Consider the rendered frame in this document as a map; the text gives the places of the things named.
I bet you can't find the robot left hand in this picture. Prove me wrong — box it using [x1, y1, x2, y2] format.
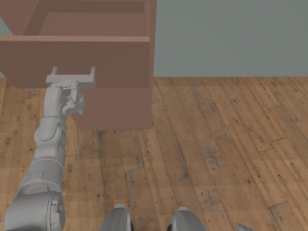
[43, 79, 86, 122]

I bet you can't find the handle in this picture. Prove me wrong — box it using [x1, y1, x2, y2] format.
[45, 66, 96, 89]

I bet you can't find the left robot forearm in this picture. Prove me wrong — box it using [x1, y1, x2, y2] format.
[3, 116, 66, 231]

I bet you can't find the robot right thigh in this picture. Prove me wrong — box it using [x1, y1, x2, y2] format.
[171, 210, 207, 231]

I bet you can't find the robot thigh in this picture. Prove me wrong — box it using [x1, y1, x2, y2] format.
[99, 207, 132, 231]
[171, 210, 207, 231]

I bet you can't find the robot left thigh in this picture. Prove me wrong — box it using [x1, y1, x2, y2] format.
[99, 207, 132, 231]

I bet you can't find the robot left upper arm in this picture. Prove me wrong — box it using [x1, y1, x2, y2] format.
[5, 191, 65, 231]

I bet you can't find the drawer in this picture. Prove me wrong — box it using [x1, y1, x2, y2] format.
[0, 0, 150, 89]

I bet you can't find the cabinet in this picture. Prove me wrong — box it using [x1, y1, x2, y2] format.
[0, 0, 157, 131]

